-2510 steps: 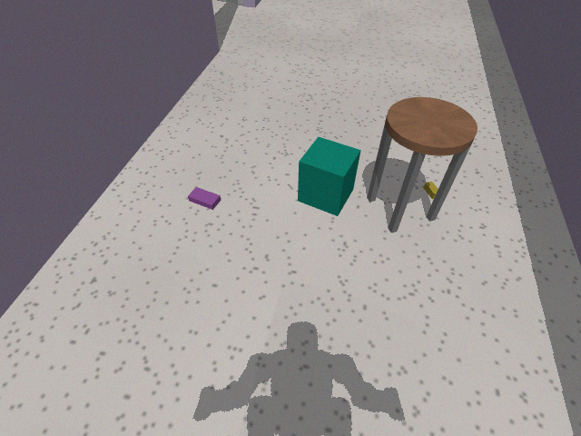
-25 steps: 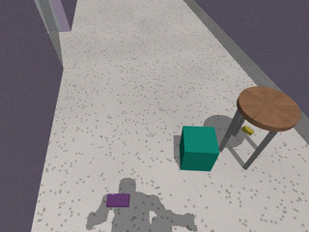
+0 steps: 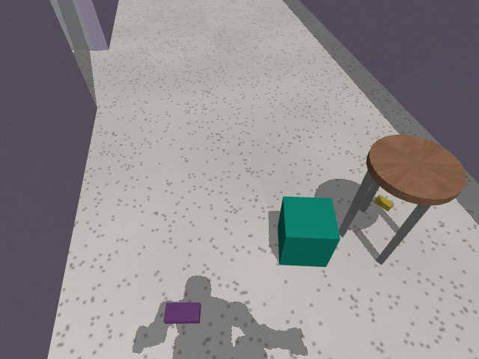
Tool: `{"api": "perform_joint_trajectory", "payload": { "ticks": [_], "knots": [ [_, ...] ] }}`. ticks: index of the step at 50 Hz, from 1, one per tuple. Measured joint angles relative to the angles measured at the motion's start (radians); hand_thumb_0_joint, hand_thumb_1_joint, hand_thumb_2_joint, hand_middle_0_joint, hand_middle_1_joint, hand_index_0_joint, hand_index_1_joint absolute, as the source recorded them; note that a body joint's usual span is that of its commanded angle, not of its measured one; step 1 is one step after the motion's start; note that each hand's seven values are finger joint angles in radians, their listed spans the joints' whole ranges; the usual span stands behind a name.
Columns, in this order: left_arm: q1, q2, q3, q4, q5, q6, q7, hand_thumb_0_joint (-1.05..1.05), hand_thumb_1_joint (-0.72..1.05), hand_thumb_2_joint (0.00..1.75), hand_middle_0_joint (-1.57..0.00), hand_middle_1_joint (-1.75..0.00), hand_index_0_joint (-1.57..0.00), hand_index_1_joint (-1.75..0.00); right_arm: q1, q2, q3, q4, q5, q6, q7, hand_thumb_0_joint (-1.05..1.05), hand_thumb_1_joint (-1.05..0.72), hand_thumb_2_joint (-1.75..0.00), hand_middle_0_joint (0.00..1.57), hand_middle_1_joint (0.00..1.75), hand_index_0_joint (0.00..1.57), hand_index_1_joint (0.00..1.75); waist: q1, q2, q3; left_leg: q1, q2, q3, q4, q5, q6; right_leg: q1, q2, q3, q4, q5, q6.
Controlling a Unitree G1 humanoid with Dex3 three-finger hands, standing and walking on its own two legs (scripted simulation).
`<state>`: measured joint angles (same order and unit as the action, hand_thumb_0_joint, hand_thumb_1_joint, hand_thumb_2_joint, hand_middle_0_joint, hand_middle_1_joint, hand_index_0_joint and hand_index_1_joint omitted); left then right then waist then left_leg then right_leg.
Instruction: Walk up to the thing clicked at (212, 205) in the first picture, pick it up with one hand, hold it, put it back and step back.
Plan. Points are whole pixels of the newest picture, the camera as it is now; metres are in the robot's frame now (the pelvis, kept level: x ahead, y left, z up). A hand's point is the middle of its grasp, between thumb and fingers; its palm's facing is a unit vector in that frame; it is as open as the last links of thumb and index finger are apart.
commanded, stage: stand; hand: left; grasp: from above
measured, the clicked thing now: (182, 312) +0.42 +0.25 -0.77
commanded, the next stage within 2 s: step back in 0.48 s
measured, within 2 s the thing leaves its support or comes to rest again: neither
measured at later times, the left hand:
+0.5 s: hand out of the picture +0.06 +0.24 -0.16, palm faces +0.00 -0.94 -0.33, open 7.3 cm
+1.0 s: hand out of the picture +0.00 +0.26 -0.17, palm faces -0.04 -0.91 -0.41, open 7.3 cm
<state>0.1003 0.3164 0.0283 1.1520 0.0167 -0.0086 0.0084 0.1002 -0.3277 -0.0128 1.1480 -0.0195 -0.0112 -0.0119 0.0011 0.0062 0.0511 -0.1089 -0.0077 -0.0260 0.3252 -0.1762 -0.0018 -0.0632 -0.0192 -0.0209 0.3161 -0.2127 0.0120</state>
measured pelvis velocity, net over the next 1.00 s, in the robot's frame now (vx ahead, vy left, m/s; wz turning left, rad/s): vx -0.11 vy -0.01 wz -0.05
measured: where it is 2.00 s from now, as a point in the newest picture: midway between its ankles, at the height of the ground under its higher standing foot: outside the picture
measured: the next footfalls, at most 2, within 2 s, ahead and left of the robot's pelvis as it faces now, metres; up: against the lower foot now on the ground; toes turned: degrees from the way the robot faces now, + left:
right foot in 1.02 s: -0.13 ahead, -0.13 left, +0.00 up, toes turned -1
left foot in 1.42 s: -0.18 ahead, +0.10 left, +0.00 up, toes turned +0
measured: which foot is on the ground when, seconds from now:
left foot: down 0.00-1.00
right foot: down 0.00-0.76, up 0.78-1.00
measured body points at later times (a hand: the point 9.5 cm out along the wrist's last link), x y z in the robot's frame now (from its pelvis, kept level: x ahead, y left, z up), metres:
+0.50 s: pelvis -0.01 +0.00 +0.00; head +0.00 -0.01 +0.45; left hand +0.06 +0.29 -0.14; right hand +0.06 -0.30 -0.14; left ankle +0.00 +0.12 -0.75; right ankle -0.02 -0.12 -0.75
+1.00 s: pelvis -0.11 -0.01 -0.03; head -0.05 -0.02 +0.41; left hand +0.00 +0.31 -0.15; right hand +0.00 -0.32 -0.15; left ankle +0.00 +0.12 -0.75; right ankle -0.16 -0.12 -0.73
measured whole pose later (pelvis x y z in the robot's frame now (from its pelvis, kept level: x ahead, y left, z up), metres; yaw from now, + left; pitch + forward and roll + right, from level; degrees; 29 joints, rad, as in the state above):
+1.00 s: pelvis -0.11 -0.01 -0.03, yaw -3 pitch -1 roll +1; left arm 0.12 0.38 0.08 0.93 0.01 0.04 0.00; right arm 0.06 -0.37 -0.05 0.90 -0.04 0.04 0.00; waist 0.01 0.01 0.17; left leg -0.43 0.03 0.01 0.60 -0.15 0.01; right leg -0.29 0.03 0.05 0.84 -0.51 -0.01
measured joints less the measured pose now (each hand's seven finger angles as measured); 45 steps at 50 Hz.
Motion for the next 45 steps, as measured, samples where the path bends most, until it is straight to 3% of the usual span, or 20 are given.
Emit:
{"api": "perform_joint_trajectory", "payload": {
  "ticks": [25,36,38,42,45],
  "knots": [
    [0.019,0.01,-0.001,-0.011,-0.005,-0.001,-0.007,0.0,0.91,0.9,-0.2,-0.3,-0.2,-0.3,0.01,-0.006,0.002,-0.006,0.003,0.006,0.01,0.0,-0.9,-0.9,0.2,0.3,0.2,0.3,-0.005,-0.003,0.004,-0.012,0.008,0.0,0.006,0.006,-0.005,-0.014,0.008,0.0,0.008,0.005,-0.007],
    [-0.038,0.06,0.033,-0.145,-0.013,0.037,0.0,0.0,0.91,0.9,-0.2,-0.3,-0.2,-0.3,-0.04,-0.065,-0.037,-0.126,0.017,0.049,0.022,0.0,-0.9,-0.9,0.2,0.3,0.2,0.3,-0.016,-0.001,0.122,-0.205,-0.003,-0.002,0.259,-0.06,0.018,-0.2,-0.001,-0.001,0.253,-0.059,-0.008],
    [-0.045,0.074,0.036,-0.166,-0.011,0.045,0.0,0.0,0.91,0.9,-0.2,-0.3,-0.2,-0.3,-0.039,-0.066,-0.044,-0.142,0.013,0.053,0.026,0.0,-0.9,-0.9,0.2,0.3,0.2,0.3,-0.011,-0.017,0.13,-0.226,-0.013,0.011,0.286,-0.064,0.024,-0.239,-0.01,0.014,0.313,-0.078,-0.022],
    [-0.056,0.089,0.046,-0.19,-0.005,0.063,0.003,0.0,0.91,0.9,-0.2,-0.3,-0.2,-0.3,-0.032,-0.05,-0.046,-0.178,-0.005,0.049,0.027,0.0,-0.9,-0.9,0.2,0.3,0.2,0.3,-0.021,-0.017,0.144,-0.252,-0.002,0.003,0.288,-0.038,0.029,-0.332,0.073,0.088,0.625,-0.308,-0.045],
    [-0.038,0.085,0.046,-0.208,-0.01,0.061,0.001,0.0,0.91,0.9,-0.2,-0.3,-0.2,-0.3,-0.025,-0.043,-0.04,-0.203,-0.015,0.051,0.02,0.0,-0.9,-0.9,0.2,0.3,0.21,0.3,-0.013,-0.011,0.131,-0.274,0.013,0.008,0.261,-0.003,0.031,-0.357,0.102,0.102,0.774,-0.33,-0.048]
  ]
}}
